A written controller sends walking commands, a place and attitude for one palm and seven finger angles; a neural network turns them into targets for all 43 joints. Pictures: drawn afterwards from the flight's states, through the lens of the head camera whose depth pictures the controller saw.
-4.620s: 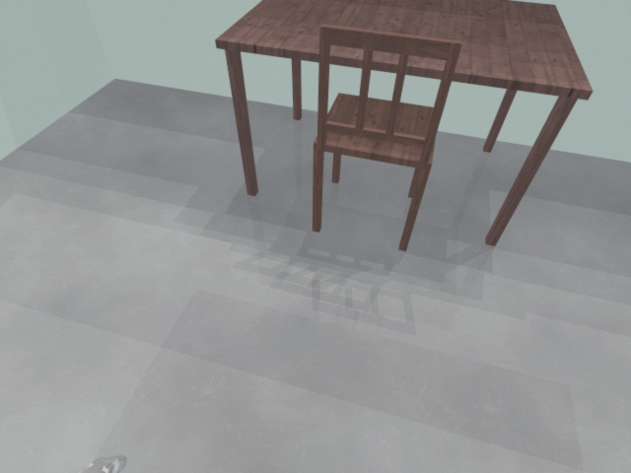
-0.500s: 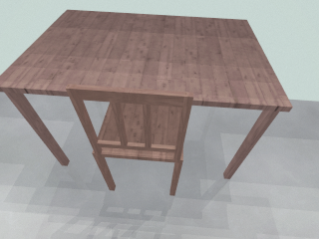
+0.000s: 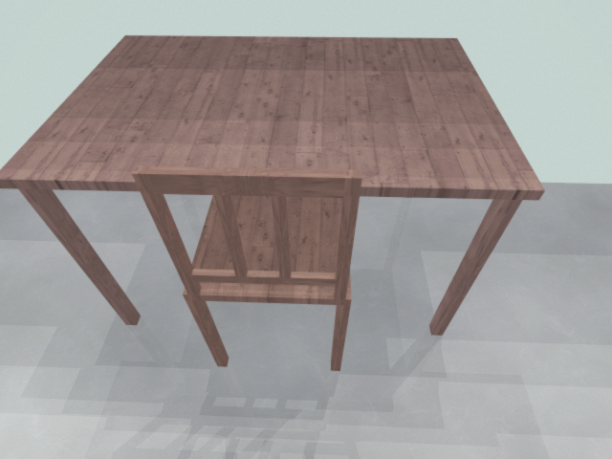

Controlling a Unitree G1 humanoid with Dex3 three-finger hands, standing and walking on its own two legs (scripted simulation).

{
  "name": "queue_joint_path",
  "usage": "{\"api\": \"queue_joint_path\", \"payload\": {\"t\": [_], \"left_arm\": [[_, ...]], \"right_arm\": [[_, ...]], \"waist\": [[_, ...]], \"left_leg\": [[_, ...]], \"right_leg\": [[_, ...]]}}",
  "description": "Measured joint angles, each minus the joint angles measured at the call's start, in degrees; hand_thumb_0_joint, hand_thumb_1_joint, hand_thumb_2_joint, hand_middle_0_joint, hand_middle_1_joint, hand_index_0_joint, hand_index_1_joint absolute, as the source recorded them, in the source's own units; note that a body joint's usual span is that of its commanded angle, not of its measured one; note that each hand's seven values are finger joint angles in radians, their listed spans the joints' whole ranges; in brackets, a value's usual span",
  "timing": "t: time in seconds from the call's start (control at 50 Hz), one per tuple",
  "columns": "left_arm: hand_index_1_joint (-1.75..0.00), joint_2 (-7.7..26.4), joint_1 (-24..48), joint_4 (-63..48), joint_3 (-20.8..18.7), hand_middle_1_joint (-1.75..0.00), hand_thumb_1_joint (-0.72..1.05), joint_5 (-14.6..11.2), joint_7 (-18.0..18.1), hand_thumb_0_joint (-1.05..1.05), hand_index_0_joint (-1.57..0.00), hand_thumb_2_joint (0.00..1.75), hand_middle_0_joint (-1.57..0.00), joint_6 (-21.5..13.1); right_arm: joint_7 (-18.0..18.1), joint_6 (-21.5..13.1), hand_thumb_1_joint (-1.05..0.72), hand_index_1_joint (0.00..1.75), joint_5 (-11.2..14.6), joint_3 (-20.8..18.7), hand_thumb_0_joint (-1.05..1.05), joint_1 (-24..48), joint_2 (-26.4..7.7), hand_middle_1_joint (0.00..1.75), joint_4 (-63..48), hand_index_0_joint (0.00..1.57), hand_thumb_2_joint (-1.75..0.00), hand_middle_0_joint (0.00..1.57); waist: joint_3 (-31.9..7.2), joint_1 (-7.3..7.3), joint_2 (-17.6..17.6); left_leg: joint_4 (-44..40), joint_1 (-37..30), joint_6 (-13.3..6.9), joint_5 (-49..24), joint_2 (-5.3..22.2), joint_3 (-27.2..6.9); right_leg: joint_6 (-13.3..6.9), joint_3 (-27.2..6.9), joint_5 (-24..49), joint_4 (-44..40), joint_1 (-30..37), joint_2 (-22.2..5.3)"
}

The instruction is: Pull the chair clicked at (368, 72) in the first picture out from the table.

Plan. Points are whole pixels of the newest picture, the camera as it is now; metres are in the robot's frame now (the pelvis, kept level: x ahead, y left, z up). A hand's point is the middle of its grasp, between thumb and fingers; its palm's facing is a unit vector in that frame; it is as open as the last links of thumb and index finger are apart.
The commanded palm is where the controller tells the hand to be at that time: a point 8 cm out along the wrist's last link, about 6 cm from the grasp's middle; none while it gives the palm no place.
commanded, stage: come to a stop and stand still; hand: left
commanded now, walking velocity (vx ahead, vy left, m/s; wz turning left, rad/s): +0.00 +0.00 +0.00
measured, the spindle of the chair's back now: (233, 237) +0.54 +0.19 -0.10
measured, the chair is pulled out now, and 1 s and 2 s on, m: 0.00 0.00 0.00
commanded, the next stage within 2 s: look again from close up in 0.28 s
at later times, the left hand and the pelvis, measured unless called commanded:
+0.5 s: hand out of the picture +0.01 +0.17 -0.18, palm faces +0.02 -0.98 -0.21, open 7.3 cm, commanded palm none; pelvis +0.01 -0.01 -0.01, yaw +1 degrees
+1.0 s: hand out of the picture +0.03 +0.21 -0.18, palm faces +0.03 -0.98 -0.21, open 7.3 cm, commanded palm none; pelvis +0.00 +0.03 -0.01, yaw +0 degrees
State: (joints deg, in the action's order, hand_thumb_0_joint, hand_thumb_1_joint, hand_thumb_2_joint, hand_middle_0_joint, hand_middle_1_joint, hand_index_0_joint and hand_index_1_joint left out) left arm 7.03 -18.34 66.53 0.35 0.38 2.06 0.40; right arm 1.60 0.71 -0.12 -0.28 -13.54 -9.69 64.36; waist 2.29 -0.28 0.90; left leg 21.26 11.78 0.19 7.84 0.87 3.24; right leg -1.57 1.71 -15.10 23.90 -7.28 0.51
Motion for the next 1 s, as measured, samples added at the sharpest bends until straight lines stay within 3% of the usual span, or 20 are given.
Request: {"api": "queue_joint_path", "payload": {"t": [0.38,0.52,0.74,1.0], "left_arm": [[-0.3,-0.4,1.56,-1.0,-0.58,-0.3,0.92,-0.32,0.27,0.01,-0.2,0.9,-0.19,-0.61],[-0.3,1.19,0.75,-6.12,0.03,-0.3,0.91,0.42,0.77,0.01,-0.21,0.9,-0.2,-1.67],[-0.3,3.27,2.58,-10.53,-0.84,-0.3,0.91,0.7,1.11,0.0,-0.2,0.9,-0.19,-0.67],[-0.3,3.54,1.55,-9.13,-0.11,-0.3,0.91,0.76,0.39,0.0,-0.2,0.9,-0.2,-0.18]], "right_arm": [[0.56,-0.44,-0.91,0.3,-0.28,0.66,0.01,-5.36,3.39,0.3,2.88,0.19,-0.9,0.19],[-0.34,-0.5,-0.91,0.3,-1.04,-1.4,0.01,-4.39,1.35,0.3,-3.33,0.2,-0.9,0.2],[-0.11,-0.95,-0.92,0.3,-0.76,-1.05,0.01,1.25,-0.26,0.3,-6.88,0.19,-0.9,0.19],[-1.06,-0.37,-0.91,0.3,-0.5,0.1,0.01,2.94,0.18,0.3,-6.17,0.2,-0.9,0.2]], "waist": [[-0.19,0.77,-0.94],[-0.17,1.54,1.08],[-0.89,-0.12,-1.04],[-0.17,-0.48,-1.82]], "left_leg": [[0.8,0.43,0.87,0.69,0.97,-0.62],[9.35,5.63,0.63,5.03,1.26,-2.11],[11.89,4.39,-1.09,7.42,0.08,-0.64],[8.25,3.39,-2.6,4.88,-1.26,0.49]], "right_leg": [[-0.91,0.49,-0.19,-0.4,0.2,1.02],[-0.83,1.89,-3.23,4.61,-2.77,1.22],[0.89,0.56,-5.3,7.44,-1.97,-0.24],[2.46,-0.4,-2.77,4.59,-1.55,-1.58]]}}
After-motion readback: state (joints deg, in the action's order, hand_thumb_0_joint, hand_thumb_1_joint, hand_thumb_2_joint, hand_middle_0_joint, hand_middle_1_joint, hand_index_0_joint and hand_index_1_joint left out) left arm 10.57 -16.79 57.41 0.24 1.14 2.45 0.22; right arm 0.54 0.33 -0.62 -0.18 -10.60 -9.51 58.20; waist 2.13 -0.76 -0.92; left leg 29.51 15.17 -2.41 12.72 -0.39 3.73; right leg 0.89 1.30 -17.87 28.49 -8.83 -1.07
